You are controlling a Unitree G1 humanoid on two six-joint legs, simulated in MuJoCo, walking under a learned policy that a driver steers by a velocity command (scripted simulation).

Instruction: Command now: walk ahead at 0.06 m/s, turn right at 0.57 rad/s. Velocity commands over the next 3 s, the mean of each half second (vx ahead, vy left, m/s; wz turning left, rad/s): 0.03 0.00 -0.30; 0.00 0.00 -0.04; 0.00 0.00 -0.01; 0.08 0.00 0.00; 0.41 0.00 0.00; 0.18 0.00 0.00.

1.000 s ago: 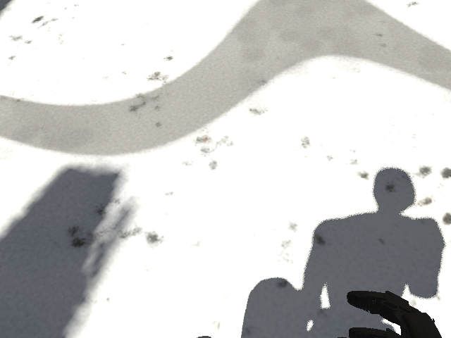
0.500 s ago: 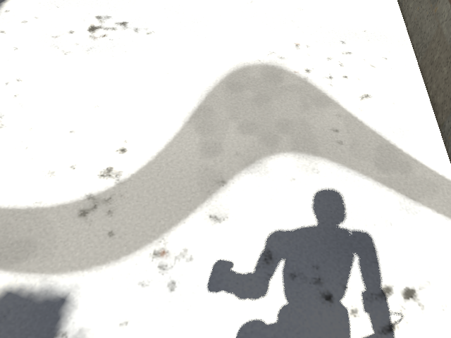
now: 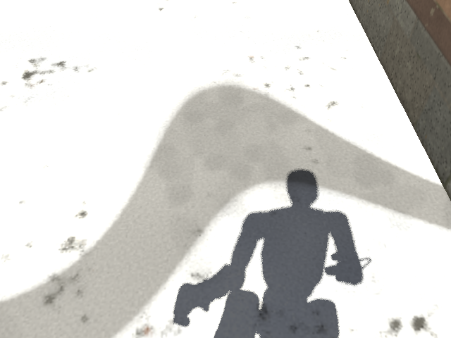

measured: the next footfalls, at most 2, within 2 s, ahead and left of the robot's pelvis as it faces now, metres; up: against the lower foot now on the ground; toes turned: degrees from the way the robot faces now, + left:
left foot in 0.04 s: +0.09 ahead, +0.13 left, +0.00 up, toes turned -9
right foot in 0.40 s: +0.03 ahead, -0.09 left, +0.00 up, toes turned -5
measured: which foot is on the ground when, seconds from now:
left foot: up 0.00-0.02, down 0.04-1.00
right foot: down 0.00-0.04, up 0.06-0.38, down 0.40-1.00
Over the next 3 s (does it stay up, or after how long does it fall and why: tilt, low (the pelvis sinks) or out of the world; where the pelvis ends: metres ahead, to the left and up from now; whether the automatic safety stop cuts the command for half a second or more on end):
stays up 0.43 -0.03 0.00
